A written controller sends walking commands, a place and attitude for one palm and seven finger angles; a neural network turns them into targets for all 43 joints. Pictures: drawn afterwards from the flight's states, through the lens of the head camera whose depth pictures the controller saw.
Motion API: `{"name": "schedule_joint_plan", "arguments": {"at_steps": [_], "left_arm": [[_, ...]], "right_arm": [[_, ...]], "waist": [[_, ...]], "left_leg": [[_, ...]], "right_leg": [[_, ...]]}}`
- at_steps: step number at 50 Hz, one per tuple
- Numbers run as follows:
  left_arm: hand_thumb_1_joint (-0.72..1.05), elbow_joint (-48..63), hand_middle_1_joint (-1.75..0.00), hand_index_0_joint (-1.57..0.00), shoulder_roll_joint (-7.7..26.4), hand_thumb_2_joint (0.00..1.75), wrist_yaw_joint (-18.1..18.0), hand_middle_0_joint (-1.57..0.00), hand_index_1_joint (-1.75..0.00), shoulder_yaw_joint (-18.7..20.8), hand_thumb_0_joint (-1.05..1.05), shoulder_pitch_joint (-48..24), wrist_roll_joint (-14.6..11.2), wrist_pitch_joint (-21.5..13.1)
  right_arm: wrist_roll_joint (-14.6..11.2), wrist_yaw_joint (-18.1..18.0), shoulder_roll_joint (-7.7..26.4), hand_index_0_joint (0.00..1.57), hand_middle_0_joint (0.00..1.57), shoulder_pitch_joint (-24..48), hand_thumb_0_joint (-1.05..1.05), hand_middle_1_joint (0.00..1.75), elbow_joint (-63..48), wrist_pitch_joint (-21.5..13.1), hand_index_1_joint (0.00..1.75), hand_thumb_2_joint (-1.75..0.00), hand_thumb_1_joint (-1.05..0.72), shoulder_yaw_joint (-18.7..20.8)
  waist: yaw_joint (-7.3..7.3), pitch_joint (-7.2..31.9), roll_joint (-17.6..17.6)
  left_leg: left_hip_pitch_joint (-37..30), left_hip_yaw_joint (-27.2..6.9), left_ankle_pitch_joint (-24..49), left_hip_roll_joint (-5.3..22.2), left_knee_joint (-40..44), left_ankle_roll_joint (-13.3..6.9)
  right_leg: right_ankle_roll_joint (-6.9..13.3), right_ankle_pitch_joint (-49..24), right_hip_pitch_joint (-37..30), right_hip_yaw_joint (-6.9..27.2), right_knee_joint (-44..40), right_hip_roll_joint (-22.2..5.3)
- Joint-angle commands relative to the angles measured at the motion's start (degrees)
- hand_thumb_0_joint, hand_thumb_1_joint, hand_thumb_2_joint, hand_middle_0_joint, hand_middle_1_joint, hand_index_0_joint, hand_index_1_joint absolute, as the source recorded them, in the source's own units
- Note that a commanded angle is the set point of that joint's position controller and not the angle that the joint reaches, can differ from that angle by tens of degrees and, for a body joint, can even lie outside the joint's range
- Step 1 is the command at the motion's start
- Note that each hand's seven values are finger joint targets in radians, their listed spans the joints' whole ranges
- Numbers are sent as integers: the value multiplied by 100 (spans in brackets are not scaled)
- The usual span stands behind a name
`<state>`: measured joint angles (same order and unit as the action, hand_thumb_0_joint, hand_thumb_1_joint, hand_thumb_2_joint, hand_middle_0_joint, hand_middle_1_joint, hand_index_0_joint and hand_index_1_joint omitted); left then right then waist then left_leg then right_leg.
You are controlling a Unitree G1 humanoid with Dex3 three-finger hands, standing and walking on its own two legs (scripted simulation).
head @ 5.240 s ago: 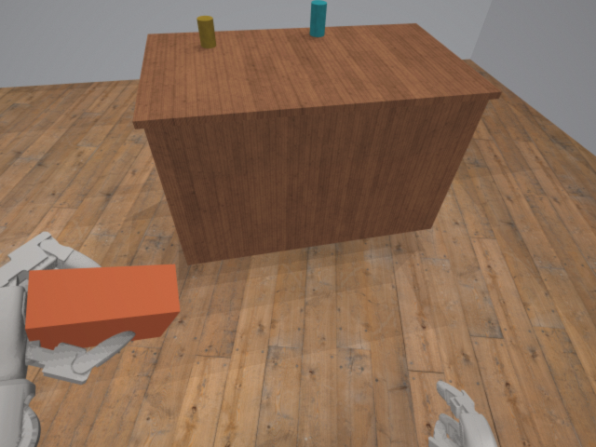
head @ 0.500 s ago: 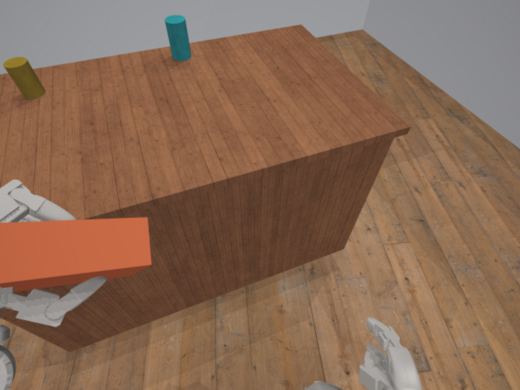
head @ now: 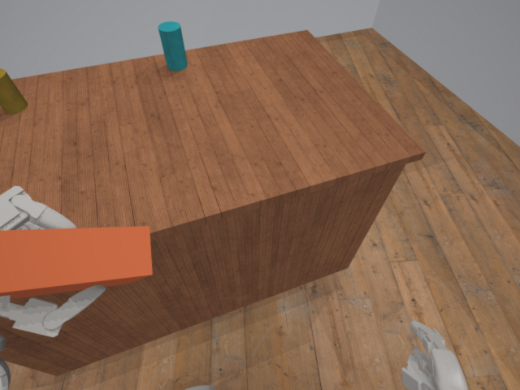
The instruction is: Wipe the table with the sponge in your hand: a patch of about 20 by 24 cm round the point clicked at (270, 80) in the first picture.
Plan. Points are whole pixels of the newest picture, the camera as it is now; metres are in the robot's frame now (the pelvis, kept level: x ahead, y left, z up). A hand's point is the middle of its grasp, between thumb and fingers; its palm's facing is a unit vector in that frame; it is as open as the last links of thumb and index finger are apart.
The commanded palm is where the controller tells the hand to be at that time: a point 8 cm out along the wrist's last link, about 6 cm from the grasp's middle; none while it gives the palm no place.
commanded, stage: come to a stop and stand still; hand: left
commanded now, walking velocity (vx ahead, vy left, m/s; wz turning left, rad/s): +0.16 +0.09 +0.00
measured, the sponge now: (99, 260) +0.22 +0.19 +0.16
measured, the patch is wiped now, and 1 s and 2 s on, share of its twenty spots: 0.00 0.00 0.00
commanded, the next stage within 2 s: look again from close up in 1.22 s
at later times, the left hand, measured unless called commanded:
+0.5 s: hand (92, 249) +0.23 +0.20 +0.17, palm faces +0.37 -0.80 -0.46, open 9.6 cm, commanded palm +0.17 +0.25 +0.18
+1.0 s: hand (58, 319) +0.16 +0.20 +0.17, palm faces +0.42 -0.82 -0.39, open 9.6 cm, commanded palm +0.10 +0.24 +0.18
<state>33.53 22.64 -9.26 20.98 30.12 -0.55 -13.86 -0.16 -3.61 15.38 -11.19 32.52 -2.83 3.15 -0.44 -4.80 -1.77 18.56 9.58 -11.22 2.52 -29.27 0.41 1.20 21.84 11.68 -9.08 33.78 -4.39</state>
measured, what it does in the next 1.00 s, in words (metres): steps on the spot: right foot, then left foot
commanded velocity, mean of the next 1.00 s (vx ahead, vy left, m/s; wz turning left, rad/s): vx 0.04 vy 0.03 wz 0.00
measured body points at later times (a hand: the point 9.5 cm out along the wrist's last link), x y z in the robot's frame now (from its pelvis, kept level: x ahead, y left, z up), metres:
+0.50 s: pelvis +0.01 -0.03 +0.00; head +0.04 -0.05 +0.45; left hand +0.21 +0.24 +0.20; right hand +0.18 -0.25 -0.10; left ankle +0.00 +0.11 -0.68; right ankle +0.05 -0.11 -0.73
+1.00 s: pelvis -0.06 -0.04 +0.00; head -0.06 -0.04 +0.45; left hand +0.13 +0.24 +0.19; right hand +0.11 -0.23 -0.10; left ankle -0.02 +0.11 -0.73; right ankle -0.05 -0.12 -0.73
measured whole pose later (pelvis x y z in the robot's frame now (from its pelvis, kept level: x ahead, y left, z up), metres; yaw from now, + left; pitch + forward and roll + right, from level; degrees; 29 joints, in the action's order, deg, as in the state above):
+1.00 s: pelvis -0.06 -0.04 +0.00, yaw +0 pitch -3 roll -1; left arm 25.4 19.2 -9.2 17.7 23.4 0.0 -10.0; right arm 0.1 -2.5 8.0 -12.4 36.2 -5.3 -2.7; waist -0.8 -2.5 1.9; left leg 16.4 1.4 -16.8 5.1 -34.3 1.6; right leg 2.0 14.9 12.4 -6.3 30.6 1.1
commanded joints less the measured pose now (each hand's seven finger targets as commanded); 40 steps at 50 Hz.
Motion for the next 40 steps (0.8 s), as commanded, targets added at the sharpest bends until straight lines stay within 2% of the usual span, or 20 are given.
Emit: {"name": "schedule_joint_plan", "arguments": {"at_steps": [1,2,3,5,8,11,14,15,16,18,19,20,23,28,31,32,34,36,38,40], "left_arm": [[10,1045,-160,-120,902,130,-197,-120,-160,713,0,-790,-119,-395],[10,714,-160,-120,1042,130,-146,-120,-160,759,0,-698,-74,-372],[10,921,-160,-120,1128,130,-115,-120,-160,792,0,-810,-87,-375],[10,1224,-160,-120,855,130,-70,-120,-160,585,0,-753,-56,-338],[10,1467,-160,-120,793,130,-37,-120,-160,610,0,-454,-134,-230],[10,1148,-160,-120,669,130,-63,-120,-160,568,0,-334,-191,-99],[10,864,-160,-120,699,130,-101,-120,-160,622,0,-519,-176,-31],[10,690,-160,-120,685,130,-101,-120,-160,616,0,-596,-146,-32],[10,608,-160,-120,744,130,-100,-120,-160,624,0,-684,-122,-44],[10,543,-160,-120,790,130,-69,-120,-160,552,0,-843,-211,60],[10,463,-160,-120,907,130,-73,-120,-160,663,0,-743,-200,84],[10,552,-160,-120,952,130,-105,-120,-160,720,0,-700,-176,87],[10,859,-160,-120,955,130,-187,-120,-160,812,0,-502,-132,-3],[10,939,-160,-120,903,130,-216,-120,-160,905,0,31,-145,-21],[10,941,-160,-120,838,130,-206,-120,-160,851,0,37,-123,-40],[10,995,-160,-120,805,130,-198,-120,-160,765,0,-80,-128,-51],[10,1185,-160,-120,785,130,-182,-120,-160,627,0,-432,-117,-139],[10,773,-160,-120,731,130,-152,-120,-160,531,0,-743,-34,-137],[10,1043,-160,-120,706,130,-123,-120,-160,296,0,-1435,27,-190],[10,537,-160,-120,482,130,-103,-120,-160,99,0,-1163,29,-96]], "right_arm": [[-82,-28,358,20,20,204,0,30,-855,-281,30,-90,-90,120],[3,-34,332,20,20,258,0,30,-761,-314,30,-90,-90,47],[-6,-43,274,20,20,323,0,30,-741,-355,30,-90,-90,51],[-55,21,266,20,20,334,0,30,-630,-409,30,-90,-90,47],[1,63,236,20,20,324,0,30,-685,-491,30,-90,-90,-58],[7,41,194,20,20,207,0,30,-658,-565,30,-90,-90,-136],[-16,-22,176,20,20,244,0,30,-653,-590,30,-90,-90,-201],[-17,-29,174,20,20,270,0,30,-645,-570,30,-90,-90,-217],[-23,-37,131,20,20,276,0,30,-661,-542,30,-90,-90,-221],[-56,-11,19,20,20,294,0,30,-741,-513,30,-90,-90,-216],[-41,9,61,20,20,324,0,30,-677,-498,30,-90,-90,-182],[-29,17,-40,20,20,391,0,30,-653,-454,30,-90,-90,-265],[-27,-46,-119,20,20,641,0,30,-695,-313,30,-90,-90,-361],[1,-97,56,20,20,547,0,30,-812,-159,30,-90,-90,-200],[25,-72,141,20,20,323,0,30,-778,-126,30,-90,-90,-143],[19,-74,193,20,20,271,0,30,-772,-123,30,-90,-90,-106],[-16,-131,420,20,20,393,0,30,-873,-177,30,-90,-90,-37],[-11,-137,307,20,20,457,0,30,-739,-248,30,-90,-90,-144],[-39,-130,274,20,20,439,0,30,-724,-391,30,-90,-90,-85],[-23,-87,356,20,20,369,0,30,-582,-494,30,-90,-90,-71]], "waist": [[27,1561,1688],[49,1391,1841],[33,1253,1728],[36,1016,1321],[-15,1082,1429],[61,1156,1435],[43,1114,1331],[29,1071,1151],[64,1087,681],[77,1178,-1071],[21,1231,-1231],[55,1369,-959],[45,1532,-484],[-43,1481,-655],[15,1422,-441],[57,1336,-290],[-50,960,1020],[37,490,1923],[45,336,1531],[59,306,1485]], "left_leg": [[-2314,-2502,2630,1924,789,-1206],[-1756,-3025,1774,2203,1128,-1438],[-1656,-3000,1416,2178,1092,-1538],[-1364,-2090,1441,1767,1053,-1336],[-797,-1119,1982,1378,1036,-885],[-907,-950,2181,1395,920,-686],[-731,-764,1701,1300,550,-431],[-508,-694,1335,1197,363,-305],[-295,-525,786,932,-31,-129],[223,-339,-1164,-72,-1466,240],[442,-667,-1847,-132,-2316,200],[664,-960,-1868,-106,-2742,199],[700,-955,-1663,-69,-2557,248],[202,-737,-1396,-120,-1301,115],[-498,-569,-744,-190,35,36],[-810,-607,-534,-60,493,-17],[-705,-1532,-311,904,1194,-403],[528,-2349,-1890,1565,2057,-786],[257,-2177,-1922,1487,1814,-855],[-90,-1929,-1383,1359,1606,-822]], "right_leg": [[-218,1309,1576,346,2235,109],[-201,1598,1797,616,3032,134],[-210,1359,1988,806,3191,0],[-282,778,2074,672,2948,-87],[-344,97,1141,417,1798,60],[-384,-32,643,211,733,297],[-380,-642,-25,187,-453,321],[-354,-1125,-345,268,-852,235],[-258,-2255,-563,651,-1097,-57],[382,-4515,-438,2300,-1231,-1296],[565,-5111,-497,2425,-1263,-1657],[660,-5364,-702,2293,-1088,-1760],[587,-5522,-992,1560,-787,-1525],[591,-3608,-694,1577,-1106,-1378],[334,-1776,-225,1539,-1271,-1069],[187,-927,34,1479,-1265,-915],[-136,-124,425,1025,-563,-98],[-232,375,394,544,1006,305],[-230,244,783,612,1371,297],[-251,392,856,483,1066,359]]}}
